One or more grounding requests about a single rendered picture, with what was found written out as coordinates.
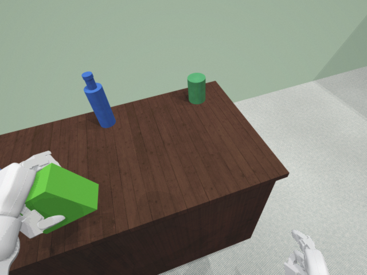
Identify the sponge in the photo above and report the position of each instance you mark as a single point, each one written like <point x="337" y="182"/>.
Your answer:
<point x="57" y="191"/>

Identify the table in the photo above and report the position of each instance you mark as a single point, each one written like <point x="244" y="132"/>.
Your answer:
<point x="177" y="181"/>

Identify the left robot forearm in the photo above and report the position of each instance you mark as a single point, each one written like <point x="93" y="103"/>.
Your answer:
<point x="9" y="242"/>

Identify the robot right hand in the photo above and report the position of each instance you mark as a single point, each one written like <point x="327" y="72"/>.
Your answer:
<point x="311" y="262"/>

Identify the robot left hand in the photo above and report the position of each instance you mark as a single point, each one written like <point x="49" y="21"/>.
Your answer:
<point x="16" y="181"/>

